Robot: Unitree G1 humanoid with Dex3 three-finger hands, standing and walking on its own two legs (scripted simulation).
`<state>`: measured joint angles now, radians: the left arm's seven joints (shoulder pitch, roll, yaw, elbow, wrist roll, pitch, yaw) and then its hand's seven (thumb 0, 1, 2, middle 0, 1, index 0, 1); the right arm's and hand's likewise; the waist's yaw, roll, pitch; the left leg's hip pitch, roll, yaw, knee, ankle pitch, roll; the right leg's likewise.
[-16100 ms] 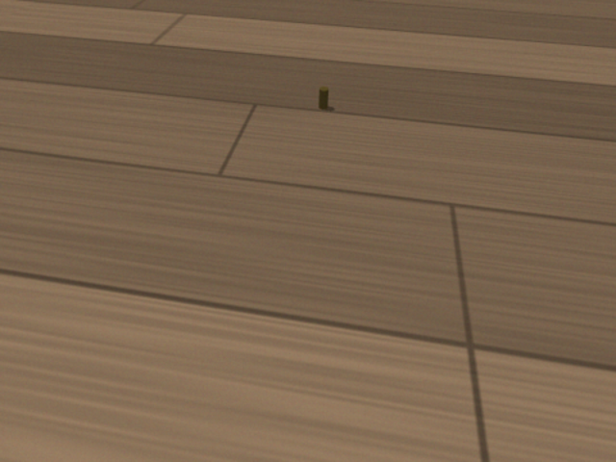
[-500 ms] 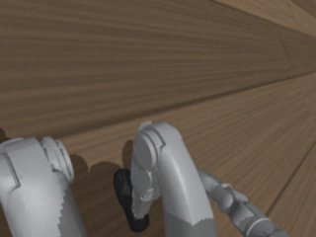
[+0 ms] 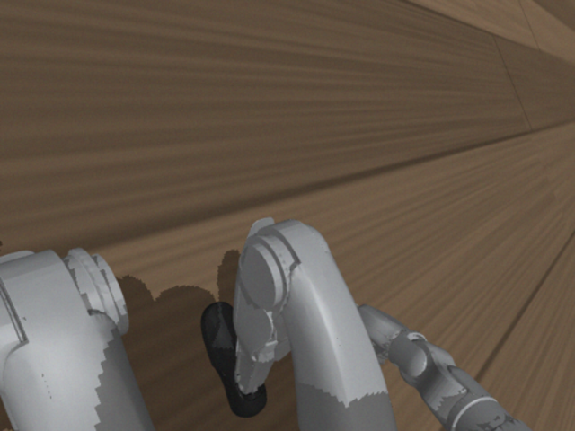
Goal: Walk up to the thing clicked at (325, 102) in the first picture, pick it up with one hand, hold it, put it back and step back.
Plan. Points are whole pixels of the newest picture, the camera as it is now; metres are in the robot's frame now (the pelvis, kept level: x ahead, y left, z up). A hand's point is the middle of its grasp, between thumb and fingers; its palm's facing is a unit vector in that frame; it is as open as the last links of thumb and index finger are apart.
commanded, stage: settle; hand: left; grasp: from the side
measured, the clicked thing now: out of the picture +0.37 +0.31 -0.21
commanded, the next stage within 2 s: lift in 1.80 s
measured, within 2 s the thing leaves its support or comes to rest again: leaves its support in 0.06 s
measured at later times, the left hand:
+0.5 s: hand out of the picture +0.35 +0.32 -0.09, palm faces +0.33 -0.94 -0.05, open 8.0 cm
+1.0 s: hand out of the picture +0.35 +0.31 +0.01, palm faces +0.32 -0.94 -0.09, open 8.0 cm
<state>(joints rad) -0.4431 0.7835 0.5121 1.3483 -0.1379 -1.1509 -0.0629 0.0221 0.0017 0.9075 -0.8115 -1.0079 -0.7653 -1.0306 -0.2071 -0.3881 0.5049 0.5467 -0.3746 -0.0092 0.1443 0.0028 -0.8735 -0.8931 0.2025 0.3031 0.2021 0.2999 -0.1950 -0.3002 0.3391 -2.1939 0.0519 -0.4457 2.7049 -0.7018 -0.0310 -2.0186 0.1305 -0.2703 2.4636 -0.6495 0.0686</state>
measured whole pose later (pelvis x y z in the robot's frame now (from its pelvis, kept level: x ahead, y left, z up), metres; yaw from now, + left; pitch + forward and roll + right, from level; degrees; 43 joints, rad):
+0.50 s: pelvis +0.01 -0.01 +0.02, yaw +3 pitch +16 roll -15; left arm -0.34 0.60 0.38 0.88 -0.16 -0.88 -0.11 0.02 -0.10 1.07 -0.82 -1.13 -0.78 -1.14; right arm -0.11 -0.34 0.31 0.58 -0.24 0.01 0.15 0.00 -0.88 -0.89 0.20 0.30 0.20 0.30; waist -0.11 -0.17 0.14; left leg -2.24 0.05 -0.34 2.60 -0.68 -0.02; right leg -2.07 0.08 -0.21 2.43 -0.69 0.05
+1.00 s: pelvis +0.03 -0.02 +0.06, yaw +8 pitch +28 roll -8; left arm -0.34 0.45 0.37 0.65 -0.22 -0.64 -0.22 0.02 -0.11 1.09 -0.84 -1.11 -0.79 -1.12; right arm -0.03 -0.30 0.11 0.63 -0.09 0.05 0.09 0.01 -0.88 -0.89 0.20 0.30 0.20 0.30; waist -0.06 -0.04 -0.02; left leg -2.25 0.07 -0.21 2.44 -0.69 -0.05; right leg -2.14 0.04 -0.12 2.37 -0.73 0.01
